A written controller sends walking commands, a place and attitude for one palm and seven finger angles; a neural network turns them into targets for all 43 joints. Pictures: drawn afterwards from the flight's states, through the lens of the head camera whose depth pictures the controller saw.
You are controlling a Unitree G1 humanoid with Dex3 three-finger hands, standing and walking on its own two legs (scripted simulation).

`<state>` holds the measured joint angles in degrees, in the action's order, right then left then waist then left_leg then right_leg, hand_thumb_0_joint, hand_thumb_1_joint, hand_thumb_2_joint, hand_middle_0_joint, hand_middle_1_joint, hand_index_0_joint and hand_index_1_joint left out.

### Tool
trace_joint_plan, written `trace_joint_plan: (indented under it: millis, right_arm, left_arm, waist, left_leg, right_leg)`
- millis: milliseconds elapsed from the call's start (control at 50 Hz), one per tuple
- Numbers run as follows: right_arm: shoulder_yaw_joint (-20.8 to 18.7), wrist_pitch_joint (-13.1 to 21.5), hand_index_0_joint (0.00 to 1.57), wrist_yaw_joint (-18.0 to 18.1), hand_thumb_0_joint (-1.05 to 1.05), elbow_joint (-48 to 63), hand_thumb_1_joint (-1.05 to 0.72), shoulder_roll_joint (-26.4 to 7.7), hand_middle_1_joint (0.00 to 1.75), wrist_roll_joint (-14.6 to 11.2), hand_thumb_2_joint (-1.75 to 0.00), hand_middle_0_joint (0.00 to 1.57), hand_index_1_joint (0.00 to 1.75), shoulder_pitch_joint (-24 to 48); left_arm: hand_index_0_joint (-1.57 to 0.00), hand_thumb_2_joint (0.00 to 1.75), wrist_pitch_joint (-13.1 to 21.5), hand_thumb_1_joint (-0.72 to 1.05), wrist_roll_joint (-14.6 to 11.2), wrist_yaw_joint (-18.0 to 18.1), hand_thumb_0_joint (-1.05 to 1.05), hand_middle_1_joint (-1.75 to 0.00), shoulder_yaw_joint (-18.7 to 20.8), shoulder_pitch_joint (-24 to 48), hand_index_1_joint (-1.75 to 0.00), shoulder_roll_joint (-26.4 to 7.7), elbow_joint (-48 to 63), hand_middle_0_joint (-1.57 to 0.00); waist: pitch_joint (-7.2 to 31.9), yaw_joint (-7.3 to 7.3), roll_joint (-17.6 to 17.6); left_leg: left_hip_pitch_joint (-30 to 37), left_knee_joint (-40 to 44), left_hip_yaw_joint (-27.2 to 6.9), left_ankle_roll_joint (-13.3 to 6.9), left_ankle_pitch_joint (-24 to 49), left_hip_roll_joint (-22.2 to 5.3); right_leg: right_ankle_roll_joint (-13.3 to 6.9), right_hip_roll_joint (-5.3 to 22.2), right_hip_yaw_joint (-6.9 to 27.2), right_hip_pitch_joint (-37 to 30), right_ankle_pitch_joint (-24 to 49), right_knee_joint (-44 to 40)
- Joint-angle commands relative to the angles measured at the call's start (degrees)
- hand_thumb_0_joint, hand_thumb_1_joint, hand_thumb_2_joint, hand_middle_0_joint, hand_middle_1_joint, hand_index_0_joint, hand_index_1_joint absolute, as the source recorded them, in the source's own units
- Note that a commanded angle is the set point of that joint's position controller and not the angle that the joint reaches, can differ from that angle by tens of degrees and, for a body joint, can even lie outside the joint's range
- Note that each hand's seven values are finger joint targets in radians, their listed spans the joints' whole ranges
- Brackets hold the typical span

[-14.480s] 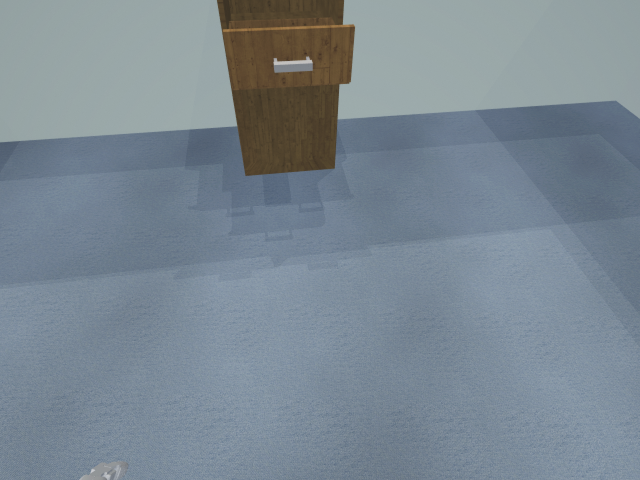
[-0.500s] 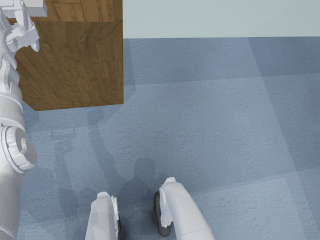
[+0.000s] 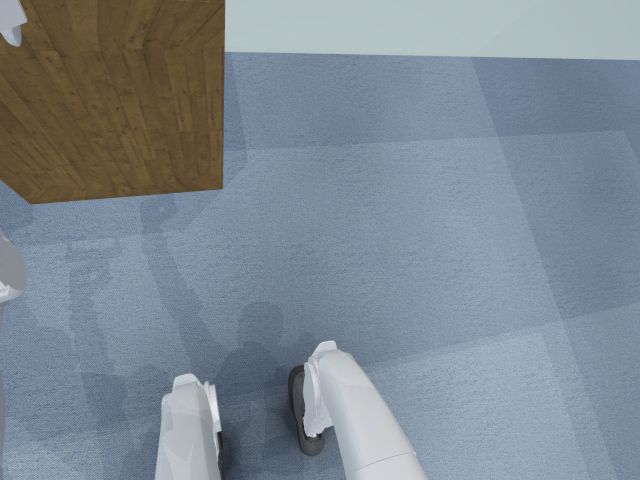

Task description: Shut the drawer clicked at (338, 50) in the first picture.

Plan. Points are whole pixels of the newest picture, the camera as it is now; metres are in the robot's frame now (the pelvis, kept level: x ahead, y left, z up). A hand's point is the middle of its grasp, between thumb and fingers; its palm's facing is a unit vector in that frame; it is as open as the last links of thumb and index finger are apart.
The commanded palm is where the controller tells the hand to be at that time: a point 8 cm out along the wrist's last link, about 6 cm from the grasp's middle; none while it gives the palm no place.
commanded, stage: pull the fist back off the drawer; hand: left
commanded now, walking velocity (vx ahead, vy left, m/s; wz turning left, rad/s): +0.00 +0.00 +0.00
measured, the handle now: out of the picture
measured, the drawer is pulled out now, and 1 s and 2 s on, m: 0.00 0.00 0.00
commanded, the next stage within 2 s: draw the hand back to the body in 0.62 s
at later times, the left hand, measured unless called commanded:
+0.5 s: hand (18, 7) +0.59 +0.20 +0.07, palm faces +0.03 -1.00 -0.03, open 3.3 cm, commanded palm +0.56 +0.23 +0.08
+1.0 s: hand out of the picture +0.50 +0.21 +0.12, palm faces +0.03 -1.00 -0.04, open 3.3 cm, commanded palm +0.46 +0.26 +0.14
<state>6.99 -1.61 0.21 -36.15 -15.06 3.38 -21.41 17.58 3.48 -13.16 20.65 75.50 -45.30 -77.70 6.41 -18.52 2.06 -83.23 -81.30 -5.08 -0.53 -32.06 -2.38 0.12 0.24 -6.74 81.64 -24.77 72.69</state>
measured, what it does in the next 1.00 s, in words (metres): rises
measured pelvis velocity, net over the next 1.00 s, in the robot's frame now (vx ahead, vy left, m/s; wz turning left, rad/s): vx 0.06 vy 0.00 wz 0.00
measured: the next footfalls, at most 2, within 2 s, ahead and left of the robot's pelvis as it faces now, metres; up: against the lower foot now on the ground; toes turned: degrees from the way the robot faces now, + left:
none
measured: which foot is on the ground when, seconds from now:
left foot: down 0.00-1.00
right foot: down 0.00-1.00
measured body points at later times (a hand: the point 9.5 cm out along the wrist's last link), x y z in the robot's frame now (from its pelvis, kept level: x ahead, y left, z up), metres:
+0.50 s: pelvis +0.01 +0.01 +0.02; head +0.21 +0.05 +0.42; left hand +0.59 +0.26 +0.08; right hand -0.02 -0.24 -0.08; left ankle +0.03 +0.11 -0.59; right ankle +0.08 -0.13 -0.59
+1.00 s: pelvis +0.06 +0.00 +0.08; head +0.20 +0.02 +0.51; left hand +0.50 +0.26 +0.12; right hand +0.12 -0.25 -0.04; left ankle +0.03 +0.11 -0.59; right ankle +0.08 -0.13 -0.59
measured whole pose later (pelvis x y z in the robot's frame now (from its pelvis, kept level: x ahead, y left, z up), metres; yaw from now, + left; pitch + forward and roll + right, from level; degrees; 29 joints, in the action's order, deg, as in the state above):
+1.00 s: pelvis +0.06 +0.00 +0.08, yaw +0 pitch +24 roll -3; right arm 1.7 -5.5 -1.2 -30.9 -13.9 -1.5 -19.5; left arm 18.0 -9.9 -13.6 20.5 29.0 -22.7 -39.0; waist 7.8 -7.2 1.9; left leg -53.6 -61.4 -0.2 -0.7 -31.4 -3.0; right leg 0.9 -0.7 -2.2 55.0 -24.7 56.0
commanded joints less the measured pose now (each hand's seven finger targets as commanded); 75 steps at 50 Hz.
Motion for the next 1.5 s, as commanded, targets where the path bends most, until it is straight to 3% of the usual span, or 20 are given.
trace_joint_plan:
  millis: [0, 180, 240, 360, 460, 500, 620, 700, 760, 800, 820, 900, 940, 1020, 1100, 1200, 1220, 1260, 1320, 1480]
  right_arm:
    - [-3.98, 0.32, 0.20, 0.55, 0.00, 0.26, -0.90, -13.14, 0.30, 0.47, -0.90, 0.20, 0.30, -14.41]
    - [-4.23, 0.17, 0.20, -0.24, 0.00, 1.52, -0.90, -12.91, 0.30, 0.19, -0.90, 0.20, 0.30, -14.18]
    - [-4.65, 0.01, 0.20, -0.71, 0.00, 1.90, -0.90, -12.80, 0.30, 0.07, -0.90, 0.20, 0.30, -13.91]
    - [-5.35, -0.73, 0.20, -1.25, 0.00, 2.54, -0.90, -12.29, 0.30, -0.20, -0.90, 0.20, 0.30, -13.70]
    - [-6.06, -1.55, 0.20, -1.49, 0.00, 3.33, -0.90, -11.85, 0.30, -0.86, -0.90, 0.20, 0.30, -12.61]
    - [-6.43, -1.67, 0.20, -1.53, 0.00, 3.62, -0.90, -11.66, 0.30, -0.83, -0.90, 0.20, 0.30, -12.42]
    - [-7.87, -2.42, 0.20, -1.83, 0.00, 2.44, -0.90, -10.85, 0.30, -0.90, -0.90, 0.20, 0.30, -11.95]
    - [-8.03, -3.21, 0.20, -1.51, 0.00, 2.13, -0.90, -10.83, 0.30, -0.97, -0.90, 0.20, 0.30, -11.56]
    - [-8.63, -3.96, 0.20, -1.73, 0.00, 4.97, -0.90, -10.55, 0.30, -1.73, -0.90, 0.20, 0.30, -10.36]
    - [-9.02, -4.09, 0.20, -1.87, 0.00, 7.01, -0.90, -10.15, 0.30, -2.57, -0.90, 0.20, 0.30, -9.63]
    - [-9.02, -4.10, 0.20, -2.01, 0.00, 7.80, -0.90, -9.53, 0.30, -3.17, -0.90, 0.20, 0.30, -8.88]
    - [-9.26, -3.26, 0.20, -0.95, 0.00, 9.24, -0.90, -9.07, 0.30, -4.71, -0.90, 0.20, 0.30, -6.82]
    - [-9.29, -2.43, 0.20, -0.45, 0.00, 9.51, -0.90, -8.63, 0.30, -5.00, -0.90, 0.20, 0.30, -5.60]
    - [-9.06, -1.07, 0.20, 0.19, 0.00, 9.05, -0.90, -8.14, 0.30, -5.43, -0.90, 0.20, 0.30, -3.35]
    - [-9.14, -0.16, 0.20, 0.66, 0.00, 10.34, -0.90, -8.11, 0.30, -6.01, -0.90, 0.20, 0.30, -0.80]
    - [-8.46, 1.42, 0.20, 1.31, 0.00, 13.11, -0.90, -7.61, 0.30, -6.42, -0.90, 0.20, 0.30, 3.50]
    - [-9.24, 0.23, 0.20, 2.17, 0.00, 14.28, -0.90, -6.62, 0.30, -6.37, -0.90, 0.20, 0.30, 8.07]
    - [-8.78, 0.32, 0.20, 3.28, 0.00, 15.30, -0.90, -5.55, 0.30, -6.27, -0.90, 0.20, 0.30, 9.33]
    - [-8.13, 0.70, 0.20, 4.54, 0.00, 15.15, -0.90, -5.41, 0.30, -6.09, -0.90, 0.20, 0.30, 11.41]
    - [-6.62, 4.34, 0.20, 5.67, 0.00, 13.35, -0.90, -4.35, 0.30, -5.23, -0.90, 0.20, 0.30, 14.81]
  left_arm:
    - [-1.40, 0.90, 3.27, 0.90, -1.43, 1.56, 0.00, -1.60, 1.70, 35.05, -1.60, -10.41, 15.58, -1.40]
    - [-1.40, 0.90, 1.55, 0.90, -1.59, 1.24, 0.00, -1.60, 3.42, 29.24, -1.60, -10.25, 16.15, -1.40]
    - [-1.40, 0.90, 2.07, 0.90, -1.88, 1.07, 0.00, -1.60, 3.24, 25.75, -1.60, -8.59, 18.38, -1.40]
    - [-1.40, 0.90, 3.37, 0.90, -3.22, 0.91, 0.00, -1.60, 6.51, 17.47, -1.60, -9.19, 22.00, -1.40]
    - [-1.40, 0.90, 4.08, 0.90, -4.90, 0.51, 0.00, -1.60, 6.09, 8.91, -1.60, -5.21, 22.12, -1.40]
    - [-1.40, 0.90, 5.57, 0.90, -5.71, 0.48, 0.00, -1.60, 8.21, 6.63, -1.60, -6.52, 26.09, -1.40]
    - [-1.40, 0.90, 8.47, 0.90, -6.98, 0.82, 0.00, -1.60, 4.20, 4.39, -1.60, 1.67, 27.49, -1.40]
    - [-1.40, 0.90, 9.05, 0.90, -7.01, 0.82, 0.00, -1.60, 3.87, 3.07, -1.60, 2.16, 25.26, -1.40]
    - [-1.40, 0.90, 9.50, 0.90, -8.44, 0.36, 0.00, -1.60, 6.76, -5.43, -1.60, -0.24, 34.36, -1.40]
    - [-1.40, 0.90, 8.59, 0.90, -10.08, -0.28, 0.00, -1.60, 6.95, -13.71, -1.60, 0.03, 41.77, -1.40]
    - [-1.40, 0.90, 7.55, 0.90, -11.01, -0.70, 0.00, -1.60, 5.02, -17.47, -1.60, 2.82, 44.59, -1.40]
    - [-1.40, 0.90, 3.94, 0.90, -14.82, -0.44, 0.00, -1.60, 3.18, -26.08, -1.60, 6.87, 51.62, -1.40]
    - [-1.40, 0.90, 3.94, 0.90, -15.78, 0.29, 0.00, -1.60, 3.32, -29.43, -1.60, 7.76, 55.32, -1.40]
    - [-1.40, 0.90, 4.24, 0.90, -16.31, 0.23, 0.00, -1.60, -2.32, -34.32, -1.60, 14.31, 55.40, -1.40]
    - [-1.40, 0.90, 3.75, 0.90, -17.20, -1.46, 0.00, -1.60, -4.30, -38.72, -1.60, 15.79, 58.74, -1.40]
    - [-1.40, 0.90, 1.76, 0.90, -19.50, -2.34, 0.00, -1.60, -1.83, -48.25, -1.60, 14.36, 64.98, -1.40]
    - [-1.40, 0.90, -1.30, 0.90, -11.52, 5.00, 0.00, -1.60, -2.99, -49.05, -1.60, 9.35, 69.35, -1.40]
    - [-1.40, 0.90, -5.14, 0.90, -10.06, 11.52, 0.00, -1.60, -6.11, -55.90, -1.60, 15.74, 73.52, -1.40]
    - [-1.40, 0.90, -8.14, 0.90, -8.73, 16.40, 0.00, -1.60, -5.89, -60.21, -1.60, 15.39, 79.35, -1.40]
    - [-1.40, 0.90, -11.31, 0.90, -7.51, 19.36, 0.00, -1.60, -7.72, -68.84, -1.60, 18.53, 90.25, -1.40]
  waist:
    - [33.45, -3.82, 21.22]
    - [32.82, -1.66, 18.75]
    - [34.34, -0.20, 20.22]
    - [35.30, 2.49, 16.43]
    - [32.52, 3.90, 12.46]
    - [35.07, 5.66, 13.22]
    - [34.10, 4.92, 12.77]
    - [31.56, 4.95, 11.55]
    - [40.61, 9.51, 12.98]
    - [44.07, 11.57, 13.00]
    - [43.75, 11.86, 12.38]
    - [35.26, 11.74, 4.54]
    - [32.88, 12.55, 5.25]
    - [22.78, 11.60, 4.24]
    - [20.51, 12.90, 6.75]
    - [18.38, 15.61, 3.45]
    - [18.83, 18.37, 3.35]
    - [14.36, 17.49, 3.60]
    - [11.74, 17.61, 0.19]
    - [4.14, 18.97, 1.66]
  left_leg:
    - [30.00, 11.20, -2.71, -1.49, 13.76, 0.25]
    - [28.89, 12.37, -2.31, -1.49, 12.15, 0.04]
    - [32.53, 13.18, -2.85, -0.97, 14.22, -0.16]
    - [33.51, 13.91, -1.68, -0.89, 19.21, -0.41]
    - [32.89, 14.97, -0.52, -1.04, 20.75, -0.24]
    - [34.74, 15.00, -0.15, -0.92, 24.73, -0.11]
    - [40.77, 14.63, -0.27, -0.09, 33.12, -0.16]
    - [39.70, 14.48, 0.38, -0.26, 33.38, 0.08]
    - [45.98, 16.74, 1.12, 0.26, 40.64, 0.32]
    - [49.52, 18.50, 1.50, 0.32, 46.37, 0.38]
    - [50.48, 19.78, 1.80, 0.34, 47.48, 0.39]
    - [47.72, 24.61, 3.47, -0.76, 40.74, 0.78]
    - [48.81, 26.75, 4.21, -0.60, 38.96, 1.00]
    - [49.81, 30.33, 4.73, -0.58, 34.44, 1.18]
    - [54.00, 33.18, 4.45, -0.31, 33.22, 1.40]
    - [54.25, 36.77, 4.51, -0.52, 30.39, 1.82]
    - [57.48, 39.93, 5.11, -0.38, 30.30, 2.41]
    - [59.37, 42.94, 5.24, -0.13, 27.84, 1.84]
    - [61.54, 46.22, 5.10, -0.54, 26.98, 1.58]
    - [70.74, 53.96, 5.09, -0.64, 28.64, 1.49]
  right_leg:
    - [-1.89, -2.94, 2.47, -12.87, 4.25, -8.01]
    - [-1.70, -3.02, 2.37, -15.04, 3.53, -8.68]
    - [-1.96, -2.97, 2.13, -14.32, 4.32, -8.53]
    - [-1.74, -3.01, 2.41, -19.82, 7.27, -9.25]
    - [-1.59, -3.09, 2.87, -22.71, 8.88, -10.40]
    - [-1.74, -2.99, 3.11, -25.57, 12.11, -9.98]
    - [-1.47, -2.75, 2.81, -23.87, 17.02, -10.20]
    - [-1.56, -2.56, 3.25, -24.36, 18.09, -10.34]
    - [-1.53, -2.65, 3.72, -33.55, 23.64, -11.59]
    - [-1.56, -2.87, 3.95, -39.60, 28.81, -12.89]
    - [-1.30, -2.98, 3.86, -41.58, 30.28, -14.17]
    - [-0.77, -3.23, 3.96, -48.67, 31.28, -19.05]
    - [-0.64, -3.06, 4.08, -50.32, 30.67, -20.73]
    - [-0.73, -2.92, 3.72, -49.96, 27.57, -23.93]
    - [-1.33, -2.59, 3.48, -51.39, 25.02, -26.03]
    - [-1.47, -2.18, 3.32, -57.89, 25.32, -28.08]
    - [-2.15, -0.66, 5.54, -60.57, 22.25, -31.13]
    - [-2.03, -0.51, 5.00, -61.37, 20.47, -33.62]
    - [-1.88, -0.36, 4.71, -65.72, 21.04, -36.48]
    - [-1.70, -0.13, 4.26, -71.42, 21.79, -43.92]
